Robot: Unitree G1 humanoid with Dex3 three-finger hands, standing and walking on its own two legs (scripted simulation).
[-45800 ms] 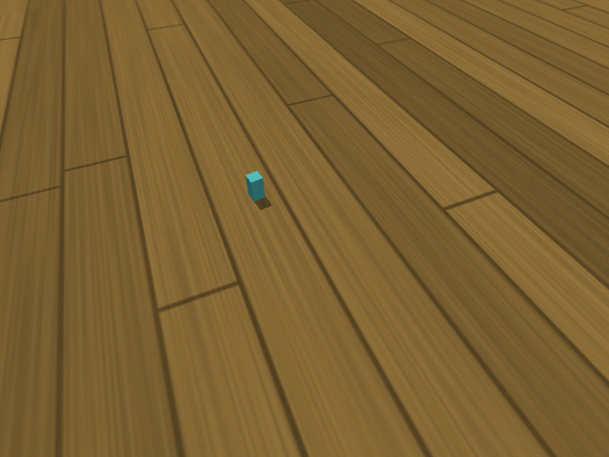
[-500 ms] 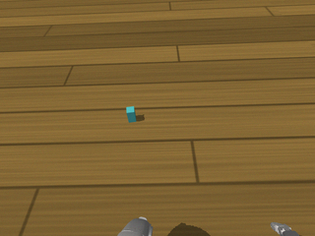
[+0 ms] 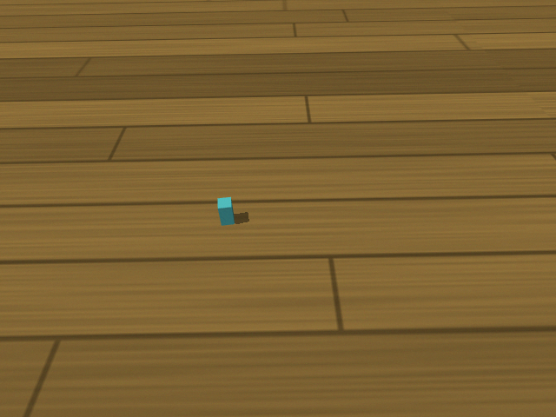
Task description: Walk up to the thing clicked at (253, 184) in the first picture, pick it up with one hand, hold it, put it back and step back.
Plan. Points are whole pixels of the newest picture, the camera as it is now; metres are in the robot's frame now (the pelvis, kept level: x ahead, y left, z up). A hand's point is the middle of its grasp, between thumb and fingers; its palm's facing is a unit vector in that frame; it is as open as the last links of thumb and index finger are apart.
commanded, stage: step back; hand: left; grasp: from above
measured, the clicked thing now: (226, 211) +1.08 +0.25 -0.70
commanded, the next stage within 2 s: stand in 0.52 s
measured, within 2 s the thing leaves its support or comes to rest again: neither
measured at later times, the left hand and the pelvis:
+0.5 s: hand out of the picture +0.12 +0.27 -0.15, palm faces +0.01 -0.93 -0.36, open 7.4 cm; pelvis +0.05 +0.01 +0.00, yaw +0 degrees
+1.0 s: hand out of the picture +0.13 +0.27 -0.14, palm faces -0.04 -0.94 -0.33, open 7.4 cm; pelvis +0.04 +0.02 +0.02, yaw +0 degrees
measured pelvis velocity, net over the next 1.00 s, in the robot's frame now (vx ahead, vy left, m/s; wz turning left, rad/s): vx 0.04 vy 0.02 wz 0.00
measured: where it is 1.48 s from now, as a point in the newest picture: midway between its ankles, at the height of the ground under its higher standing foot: outside the picture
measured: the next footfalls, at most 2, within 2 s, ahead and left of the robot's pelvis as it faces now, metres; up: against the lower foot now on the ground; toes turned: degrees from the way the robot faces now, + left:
left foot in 0.24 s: +0.13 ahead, +0.14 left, +0.00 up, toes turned +3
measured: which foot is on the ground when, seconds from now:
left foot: up 0.00-0.22, down 0.24-1.00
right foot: down 0.00-1.00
